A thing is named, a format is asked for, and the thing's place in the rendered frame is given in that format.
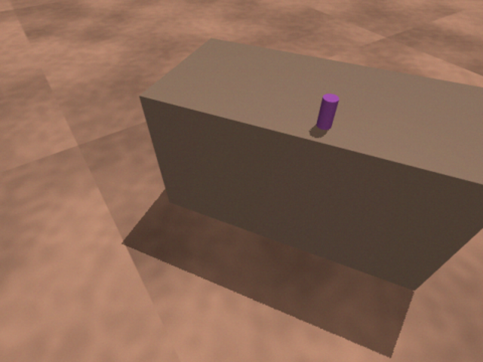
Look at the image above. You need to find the can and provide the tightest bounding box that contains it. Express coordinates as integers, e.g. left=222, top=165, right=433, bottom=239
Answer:
left=316, top=94, right=339, bottom=130

